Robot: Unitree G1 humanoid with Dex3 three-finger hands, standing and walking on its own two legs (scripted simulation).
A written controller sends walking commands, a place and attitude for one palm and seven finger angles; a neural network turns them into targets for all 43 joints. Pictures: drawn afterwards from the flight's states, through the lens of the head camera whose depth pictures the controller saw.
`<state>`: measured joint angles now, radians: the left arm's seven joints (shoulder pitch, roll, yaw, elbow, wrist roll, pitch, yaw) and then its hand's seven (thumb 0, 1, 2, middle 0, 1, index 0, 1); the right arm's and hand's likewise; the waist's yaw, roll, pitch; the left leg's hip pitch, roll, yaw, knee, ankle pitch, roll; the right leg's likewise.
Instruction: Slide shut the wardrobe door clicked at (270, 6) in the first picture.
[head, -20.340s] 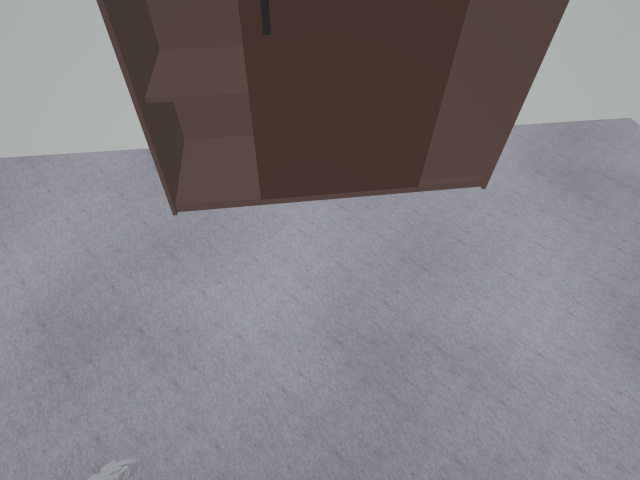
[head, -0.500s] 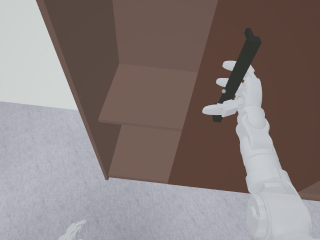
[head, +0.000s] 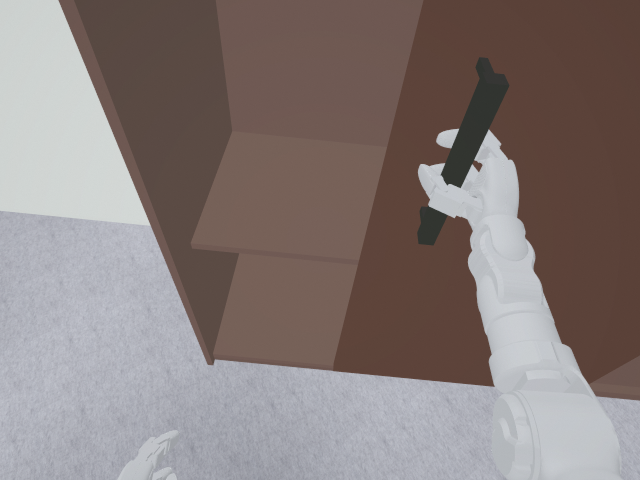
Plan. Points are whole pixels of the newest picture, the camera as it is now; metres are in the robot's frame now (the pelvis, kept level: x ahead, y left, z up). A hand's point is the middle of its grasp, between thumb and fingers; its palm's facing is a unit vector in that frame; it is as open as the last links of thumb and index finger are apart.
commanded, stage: grip the handle and tug to test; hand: right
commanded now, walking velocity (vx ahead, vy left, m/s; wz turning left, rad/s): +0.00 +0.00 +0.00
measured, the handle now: (450, 163) +0.50 -0.12 +0.15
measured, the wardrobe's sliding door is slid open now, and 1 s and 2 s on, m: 0.38 0.38 0.32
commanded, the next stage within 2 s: tug the door sideways, standing still in 0.84 s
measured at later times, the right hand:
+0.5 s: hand (440, 185) +0.44 -0.10 +0.15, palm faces +0.02 +1.00 -0.01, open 5.8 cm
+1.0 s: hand (441, 189) +0.44 -0.10 +0.16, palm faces -0.01 +1.00 +0.00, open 6.1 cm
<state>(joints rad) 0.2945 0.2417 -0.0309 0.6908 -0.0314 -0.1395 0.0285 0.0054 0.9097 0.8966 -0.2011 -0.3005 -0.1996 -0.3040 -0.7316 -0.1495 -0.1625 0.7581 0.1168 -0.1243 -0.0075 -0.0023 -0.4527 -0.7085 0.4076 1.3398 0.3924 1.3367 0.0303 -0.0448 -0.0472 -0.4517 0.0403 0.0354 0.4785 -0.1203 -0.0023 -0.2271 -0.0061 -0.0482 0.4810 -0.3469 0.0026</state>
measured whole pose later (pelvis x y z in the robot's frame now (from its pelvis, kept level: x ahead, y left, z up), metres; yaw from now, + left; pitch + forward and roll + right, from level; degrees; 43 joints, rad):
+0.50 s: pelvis +0.01 +0.00 +0.00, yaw +1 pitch +5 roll +0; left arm 0.31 0.24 -0.02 0.69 -0.03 -0.15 0.02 0.01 0.91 0.90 -0.20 -0.30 -0.20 -0.30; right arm -0.66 -0.14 -0.17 0.66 0.12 -0.10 -0.03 0.00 -0.72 -0.80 0.39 1.40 0.34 1.40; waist 0.03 -0.06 -0.06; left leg -0.43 0.03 0.03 0.46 -0.12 0.00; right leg -0.20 -0.01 -0.06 0.45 -0.35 0.00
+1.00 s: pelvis +0.05 -0.01 +0.01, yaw +2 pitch +6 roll +1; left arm 0.25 0.23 -0.01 0.61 -0.04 -0.11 0.00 0.01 0.91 0.90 -0.20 -0.30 -0.20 -0.30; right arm -0.39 -0.08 -0.11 0.22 0.12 0.07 -0.03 0.01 -0.74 -0.76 0.30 1.39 0.27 1.33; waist 0.02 -0.08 -0.07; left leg -0.37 0.01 0.02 0.42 -0.16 -0.01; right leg -0.13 -0.03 -0.07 0.42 -0.35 0.01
